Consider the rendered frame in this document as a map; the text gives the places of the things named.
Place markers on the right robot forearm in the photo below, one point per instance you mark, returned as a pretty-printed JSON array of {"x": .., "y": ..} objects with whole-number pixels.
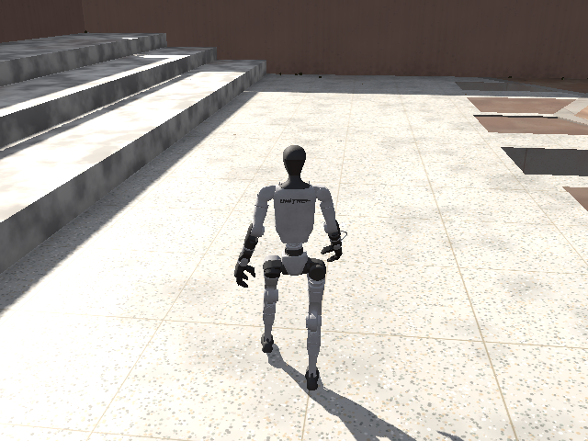
[{"x": 335, "y": 238}]

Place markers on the robot left upper arm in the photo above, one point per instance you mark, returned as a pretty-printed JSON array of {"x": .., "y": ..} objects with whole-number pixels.
[{"x": 260, "y": 209}]

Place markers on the left robot forearm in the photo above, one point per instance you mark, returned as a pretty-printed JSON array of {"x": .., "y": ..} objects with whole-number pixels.
[{"x": 248, "y": 248}]

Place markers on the right robot foot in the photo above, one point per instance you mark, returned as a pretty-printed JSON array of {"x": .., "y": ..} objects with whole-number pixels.
[{"x": 312, "y": 382}]

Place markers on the left robot thigh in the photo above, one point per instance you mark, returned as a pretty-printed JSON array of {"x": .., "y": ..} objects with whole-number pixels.
[{"x": 272, "y": 268}]

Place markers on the robot right hand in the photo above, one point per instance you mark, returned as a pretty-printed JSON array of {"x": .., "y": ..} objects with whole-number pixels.
[{"x": 329, "y": 249}]

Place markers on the robot right upper arm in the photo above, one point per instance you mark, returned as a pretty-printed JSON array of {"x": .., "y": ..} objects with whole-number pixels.
[{"x": 323, "y": 194}]

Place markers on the robot left hand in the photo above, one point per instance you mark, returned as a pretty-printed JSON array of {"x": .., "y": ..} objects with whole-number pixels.
[{"x": 240, "y": 275}]

